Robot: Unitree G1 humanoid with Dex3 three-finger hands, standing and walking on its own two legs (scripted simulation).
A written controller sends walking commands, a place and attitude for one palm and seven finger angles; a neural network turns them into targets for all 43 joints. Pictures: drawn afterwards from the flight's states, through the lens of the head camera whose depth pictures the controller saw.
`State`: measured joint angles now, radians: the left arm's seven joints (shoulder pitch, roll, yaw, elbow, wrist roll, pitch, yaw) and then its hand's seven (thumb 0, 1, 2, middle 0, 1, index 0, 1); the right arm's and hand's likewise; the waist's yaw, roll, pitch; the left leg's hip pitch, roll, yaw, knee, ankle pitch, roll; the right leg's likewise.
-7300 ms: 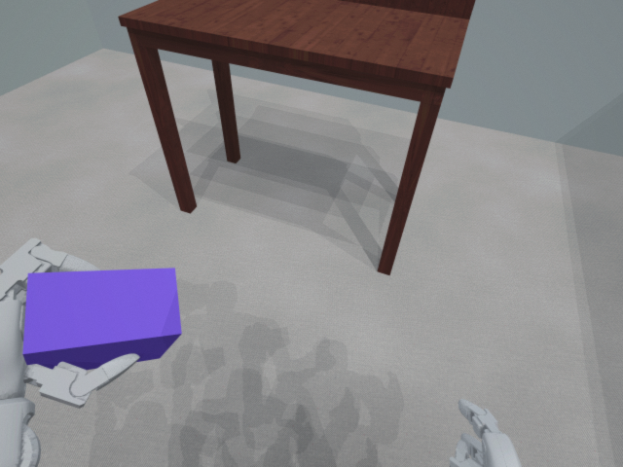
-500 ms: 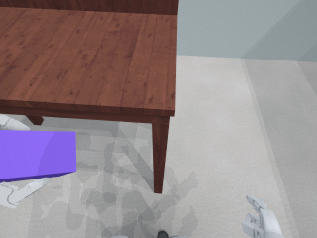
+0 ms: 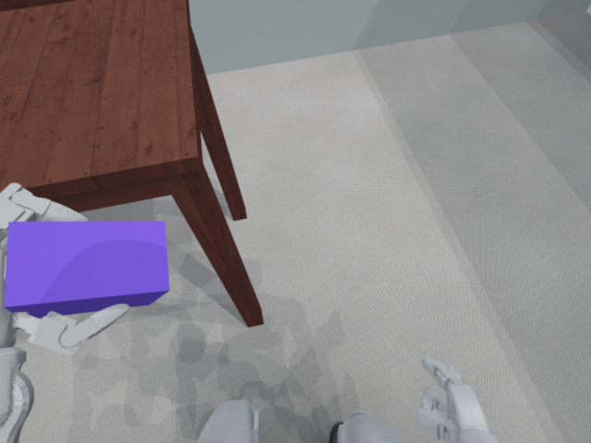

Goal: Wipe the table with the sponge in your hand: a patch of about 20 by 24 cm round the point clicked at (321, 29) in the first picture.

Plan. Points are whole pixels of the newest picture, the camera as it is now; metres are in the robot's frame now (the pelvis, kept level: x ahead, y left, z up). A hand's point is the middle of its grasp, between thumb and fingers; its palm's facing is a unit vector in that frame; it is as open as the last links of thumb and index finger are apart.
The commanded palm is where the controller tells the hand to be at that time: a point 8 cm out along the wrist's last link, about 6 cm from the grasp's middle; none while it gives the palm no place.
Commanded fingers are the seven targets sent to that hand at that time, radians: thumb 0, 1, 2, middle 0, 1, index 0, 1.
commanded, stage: turn to face it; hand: left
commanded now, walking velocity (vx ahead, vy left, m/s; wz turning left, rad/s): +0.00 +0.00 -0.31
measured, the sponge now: (114, 269) +0.26 +0.19 +0.15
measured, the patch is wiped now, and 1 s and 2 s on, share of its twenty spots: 0.00 0.00 0.00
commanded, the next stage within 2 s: come to a stop and stand still in 0.14 s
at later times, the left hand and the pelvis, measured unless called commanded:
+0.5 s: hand (79, 324) +0.20 +0.20 +0.17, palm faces +0.33 -0.86 -0.40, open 10.9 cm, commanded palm +0.16 +0.24 +0.19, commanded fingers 0.00 0.10 1.30 -1.20 -1.60 -1.20 -1.60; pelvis -0.03 -0.02 +0.00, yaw -7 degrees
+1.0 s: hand (43, 348) +0.18 +0.22 +0.17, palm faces +0.33 -0.86 -0.40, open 10.9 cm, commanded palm +0.12 +0.26 +0.19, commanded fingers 0.00 0.10 1.30 -1.20 -1.60 -1.20 -1.60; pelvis -0.07 +0.00 +0.01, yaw -6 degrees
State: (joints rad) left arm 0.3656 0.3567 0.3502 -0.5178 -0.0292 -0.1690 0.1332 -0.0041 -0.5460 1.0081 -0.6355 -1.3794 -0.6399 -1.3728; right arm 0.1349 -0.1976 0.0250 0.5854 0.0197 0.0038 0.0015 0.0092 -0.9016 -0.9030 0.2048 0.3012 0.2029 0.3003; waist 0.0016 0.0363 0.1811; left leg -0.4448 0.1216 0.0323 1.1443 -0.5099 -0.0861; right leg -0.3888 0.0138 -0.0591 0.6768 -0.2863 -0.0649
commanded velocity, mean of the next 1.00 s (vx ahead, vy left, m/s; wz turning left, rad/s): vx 0.00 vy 0.00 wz -0.05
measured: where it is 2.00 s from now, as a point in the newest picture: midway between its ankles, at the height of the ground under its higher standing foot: outside the picture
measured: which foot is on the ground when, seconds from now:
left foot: up 0.00-0.26, down 0.28-0.48, up 0.50-0.70, down 0.72-1.00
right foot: down 0.00-0.74, up 0.76-0.86, down 0.88-1.00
